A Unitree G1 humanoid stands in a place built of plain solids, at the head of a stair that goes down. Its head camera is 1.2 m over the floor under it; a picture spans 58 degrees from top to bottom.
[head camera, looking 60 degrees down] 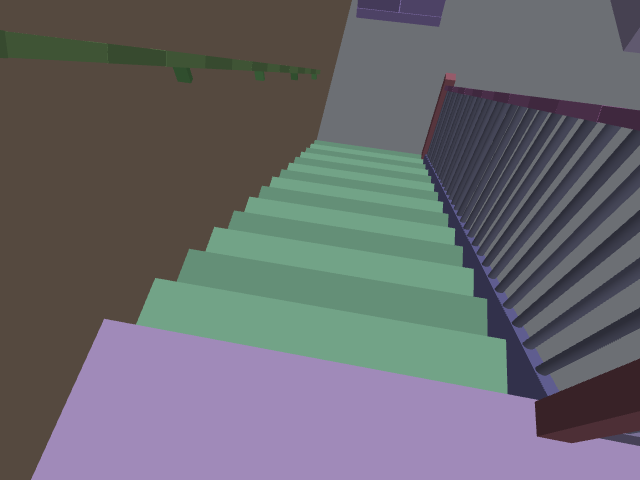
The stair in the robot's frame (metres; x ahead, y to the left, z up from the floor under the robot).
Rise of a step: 0.18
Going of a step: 0.22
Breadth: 1.20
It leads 11 degrees to the right of straight ahead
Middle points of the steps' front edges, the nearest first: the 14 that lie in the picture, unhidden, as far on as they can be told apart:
0.32 0.03 0.00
0.53 -0.01 -0.18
0.74 -0.05 -0.35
0.96 -0.09 -0.53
1.17 -0.13 -0.70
1.38 -0.17 -0.88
1.60 -0.21 -1.06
1.81 -0.25 -1.23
2.03 -0.29 -1.41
2.24 -0.33 -1.58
2.45 -0.37 -1.76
2.67 -0.41 -1.94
2.88 -0.45 -2.11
3.09 -0.49 -2.29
